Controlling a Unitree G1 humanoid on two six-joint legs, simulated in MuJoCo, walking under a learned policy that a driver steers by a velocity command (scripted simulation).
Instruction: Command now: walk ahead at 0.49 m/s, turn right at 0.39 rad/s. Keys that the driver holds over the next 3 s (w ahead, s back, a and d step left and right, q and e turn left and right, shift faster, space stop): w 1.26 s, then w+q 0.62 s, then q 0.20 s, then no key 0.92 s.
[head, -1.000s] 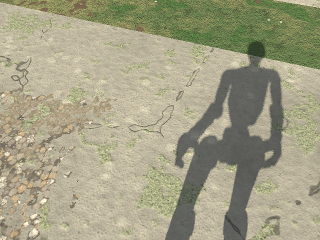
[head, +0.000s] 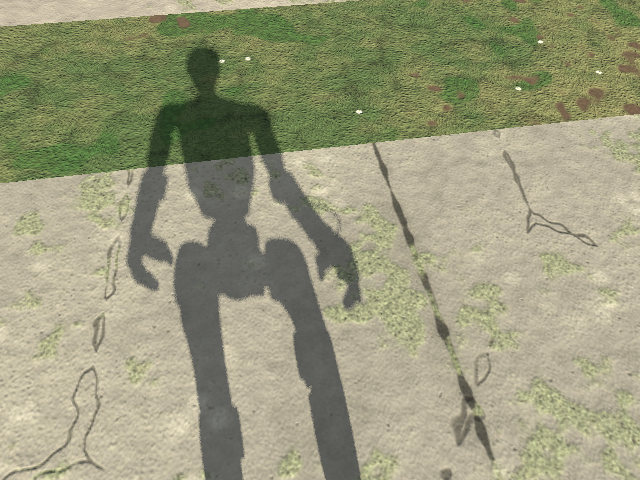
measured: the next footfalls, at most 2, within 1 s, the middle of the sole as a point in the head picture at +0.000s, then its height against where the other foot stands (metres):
right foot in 0.28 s outside the picture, level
left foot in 0.80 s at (294, 424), level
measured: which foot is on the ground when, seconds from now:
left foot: down 0.00-0.28, up 0.30-0.78, down 0.80-1.00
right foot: up 0.00-0.26, down 0.28-0.80, up 0.82-1.00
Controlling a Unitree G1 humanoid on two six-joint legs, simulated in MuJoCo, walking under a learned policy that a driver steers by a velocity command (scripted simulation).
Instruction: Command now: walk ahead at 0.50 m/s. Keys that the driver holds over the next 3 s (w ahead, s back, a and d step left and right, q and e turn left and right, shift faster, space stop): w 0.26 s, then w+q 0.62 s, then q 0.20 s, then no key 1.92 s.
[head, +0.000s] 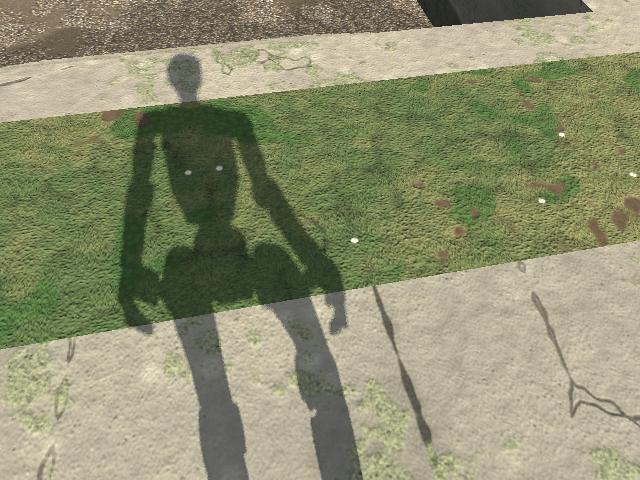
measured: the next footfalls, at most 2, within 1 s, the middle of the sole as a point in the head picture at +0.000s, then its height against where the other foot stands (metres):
right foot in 0.36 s outside the picture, level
left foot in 0.90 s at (272, 426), level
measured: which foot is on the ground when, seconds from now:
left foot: down 0.00-0.38, up 0.40-0.88, down 0.90-1.00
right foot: up 0.00-0.34, down 0.36-0.92, up 0.94-1.00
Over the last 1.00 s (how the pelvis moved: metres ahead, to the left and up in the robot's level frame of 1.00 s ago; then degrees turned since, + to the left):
0.54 -0.01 0.00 -3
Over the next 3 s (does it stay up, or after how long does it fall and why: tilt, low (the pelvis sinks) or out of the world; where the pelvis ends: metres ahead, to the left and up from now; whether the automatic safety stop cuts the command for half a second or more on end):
stays up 0.66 0.09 0.00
